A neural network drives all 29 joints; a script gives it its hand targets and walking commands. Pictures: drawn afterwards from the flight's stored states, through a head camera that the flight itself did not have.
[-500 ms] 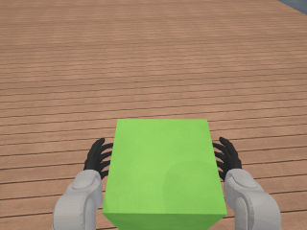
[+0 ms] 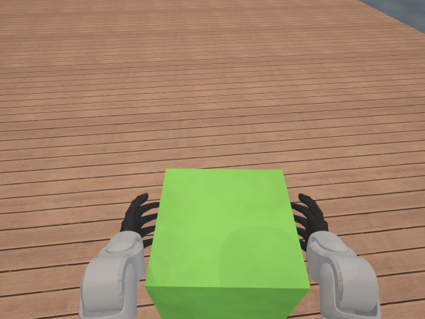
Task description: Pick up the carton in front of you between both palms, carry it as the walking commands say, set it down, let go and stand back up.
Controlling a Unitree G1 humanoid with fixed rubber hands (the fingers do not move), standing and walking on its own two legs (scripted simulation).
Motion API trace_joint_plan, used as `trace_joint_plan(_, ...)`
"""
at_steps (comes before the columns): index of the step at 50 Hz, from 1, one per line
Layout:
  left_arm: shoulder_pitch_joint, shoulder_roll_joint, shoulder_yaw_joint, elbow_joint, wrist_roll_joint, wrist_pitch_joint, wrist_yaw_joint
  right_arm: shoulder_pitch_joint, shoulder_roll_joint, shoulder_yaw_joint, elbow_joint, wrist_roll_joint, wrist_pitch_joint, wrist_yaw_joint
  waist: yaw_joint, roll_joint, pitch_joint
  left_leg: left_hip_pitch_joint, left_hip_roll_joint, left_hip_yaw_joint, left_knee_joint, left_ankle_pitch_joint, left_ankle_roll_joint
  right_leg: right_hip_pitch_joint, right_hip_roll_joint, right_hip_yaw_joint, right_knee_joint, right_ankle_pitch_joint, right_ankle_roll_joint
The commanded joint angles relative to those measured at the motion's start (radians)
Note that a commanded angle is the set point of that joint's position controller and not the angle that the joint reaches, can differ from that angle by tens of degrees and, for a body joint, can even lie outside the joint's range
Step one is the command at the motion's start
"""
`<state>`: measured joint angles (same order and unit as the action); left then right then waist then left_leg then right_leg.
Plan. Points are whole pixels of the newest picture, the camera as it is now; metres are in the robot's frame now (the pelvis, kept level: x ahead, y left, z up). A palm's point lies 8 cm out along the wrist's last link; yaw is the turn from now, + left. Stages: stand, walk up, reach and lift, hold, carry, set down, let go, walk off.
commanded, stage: carry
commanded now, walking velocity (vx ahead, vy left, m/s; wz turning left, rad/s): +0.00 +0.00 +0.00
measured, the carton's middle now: (222, 253) +0.26 +0.00 +0.01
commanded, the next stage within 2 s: hold in 0.86 s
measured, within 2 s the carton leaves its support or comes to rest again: neither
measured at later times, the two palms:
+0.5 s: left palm (141, 258) +0.23 +0.14 +0.04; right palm (316, 258) +0.23 -0.16 +0.04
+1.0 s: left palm (148, 265) +0.22 +0.13 +0.04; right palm (326, 266) +0.22 -0.17 +0.04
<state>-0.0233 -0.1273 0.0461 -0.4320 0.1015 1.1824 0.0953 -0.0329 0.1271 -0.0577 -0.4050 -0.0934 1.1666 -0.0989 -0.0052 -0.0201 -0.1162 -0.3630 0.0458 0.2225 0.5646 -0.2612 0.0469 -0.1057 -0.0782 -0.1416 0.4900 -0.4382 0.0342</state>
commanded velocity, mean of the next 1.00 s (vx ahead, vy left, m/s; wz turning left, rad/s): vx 0.00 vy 0.00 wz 0.00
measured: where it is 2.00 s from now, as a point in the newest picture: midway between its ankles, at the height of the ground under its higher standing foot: outside the picture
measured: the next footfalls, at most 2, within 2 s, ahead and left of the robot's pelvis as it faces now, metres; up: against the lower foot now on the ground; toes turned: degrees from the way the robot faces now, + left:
none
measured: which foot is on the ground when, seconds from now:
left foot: down 0.00-1.00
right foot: down 0.00-1.00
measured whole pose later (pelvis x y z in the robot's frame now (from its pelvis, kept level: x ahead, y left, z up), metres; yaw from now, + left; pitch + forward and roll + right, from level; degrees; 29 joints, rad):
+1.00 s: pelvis -0.06 -0.02 +0.01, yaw -3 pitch -4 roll +0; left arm -0.13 -0.13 0.13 0.07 0.23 0.72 0.03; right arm -0.18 0.14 -0.14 0.16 -0.22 0.67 -0.02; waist 0.02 -0.04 0.05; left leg -0.21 0.02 0.06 0.38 -0.08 0.01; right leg -0.02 0.00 -0.03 0.41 -0.32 -0.02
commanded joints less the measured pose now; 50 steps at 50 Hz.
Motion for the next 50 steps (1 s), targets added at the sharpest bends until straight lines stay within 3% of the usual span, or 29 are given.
trace_joint_plan(1, -0.395, -0.810, -0.651, -0.019, -0.290, -0.050, -0.201, -0.385, 0.821, 0.661, -0.022, 0.291, -0.037, 0.209, 0.004, 0.007, -0.179, 0.214, 0.122, -0.128, -0.029, 0.519, 0.001, -0.042, -0.086, 0.044, -0.037, 0.489, -0.011)
trace_joint_plan(18, -0.476, -0.763, -0.477, 0.329, -0.140, -0.315, -0.238, -0.473, 0.763, 0.483, 0.314, 0.142, -0.305, 0.245, 0.003, 0.013, -0.120, 0.186, 0.127, -0.144, -0.106, 0.274, -0.008, -0.120, -0.083, 0.074, -0.104, 0.235, -0.043)
trace_joint_plan(25, -0.561, -0.790, -0.390, 0.512, -0.081, -0.476, -0.264, -0.564, 0.791, 0.401, 0.496, 0.084, -0.466, 0.275, 0.003, 0.019, -0.139, 0.189, 0.125, -0.144, -0.118, 0.238, -0.014, -0.129, -0.078, 0.080, -0.104, 0.192, -0.052)
trace_joint_plan(29, -0.603, -0.843, -0.397, 0.557, -0.080, -0.542, -0.281, -0.607, 0.846, 0.410, 0.547, 0.081, -0.532, 0.294, 0.003, 0.021, -0.164, 0.199, 0.126, -0.143, -0.113, 0.262, -0.013, -0.120, -0.075, 0.081, -0.092, 0.208, -0.055)
trace_joint_plan(36, -0.575, -0.899, -0.468, 0.492, -0.116, -0.508, -0.286, -0.569, 0.902, 0.472, 0.484, 0.111, -0.499, 0.298, 0.004, 0.022, -0.205, 0.211, 0.131, -0.137, -0.087, 0.348, -0.007, -0.103, -0.072, 0.080, -0.057, 0.283, -0.050)
trace_joint_plan(43, -0.554, -0.872, -0.451, 0.484, -0.108, -0.476, -0.283, -0.549, 0.872, 0.451, 0.474, 0.105, -0.466, 0.295, 0.004, 0.020, -0.186, 0.196, 0.131, -0.138, -0.084, 0.335, -0.009, -0.120, -0.073, 0.082, -0.060, 0.282, -0.051)
trace_joint_plan(44, -0.448, -0.870, -0.442, 0.445, -0.113, -0.480, -0.279, -0.492, 0.903, 0.433, 0.481, 0.096, -0.484, 0.298, 0.026, -0.084, -0.060, 0.562, -0.129, -0.300, -0.106, 0.551, -0.002, -0.221, 0.116, 0.277, -0.155, 0.569, -0.075)
trace_joint_plan(45, -0.466, -0.839, -0.441, 0.419, -0.093, -0.499, -0.270, -0.485, 0.863, 0.408, 0.469, 0.077, -0.509, 0.284, 0.001, -0.074, -0.117, 0.638, -0.106, -0.318, -0.093, 0.631, -0.002, -0.233, 0.131, 0.281, -0.143, 0.631, -0.076)
trace_joint_plan(46, -0.476, -0.799, -0.422, 0.410, -0.086, -0.497, -0.267, -0.445, 0.825, 0.369, 0.482, 0.050, -0.516, 0.269, -0.008, -0.032, -0.121, 0.618, -0.103, -0.318, -0.125, 0.564, -0.013, -0.167, 0.133, 0.278, -0.180, 0.521, -0.082)
trace_joint_plan(47, -0.502, -0.809, -0.426, 0.419, -0.089, -0.502, -0.267, -0.466, 0.821, 0.375, 0.501, 0.045, -0.523, 0.264, 0.001, -0.043, -0.070, 0.606, -0.106, -0.314, -0.123, 0.554, -0.014, -0.195, 0.130, 0.268, -0.178, 0.515, -0.071)
trace_joint_plan(49, -0.506, -0.816, -0.456, 0.415, -0.102, -0.509, -0.262, -0.477, 0.827, 0.381, 0.494, 0.058, -0.537, 0.257, -0.012, -0.007, -0.124, 0.630, -0.115, -0.317, -0.123, 0.602, -0.028, -0.148, 0.136, 0.279, -0.177, 0.593, -0.059)
trace_joint_plan(50, -0.524, -0.804, -0.450, 0.419, -0.100, -0.511, -0.263, -0.478, 0.825, 0.367, 0.511, 0.047, -0.540, 0.256, -0.013, -0.020, -0.111, 0.618, -0.121, -0.308, -0.131, 0.536, -0.035, -0.152, 0.134, 0.282, -0.197, 0.517, -0.066)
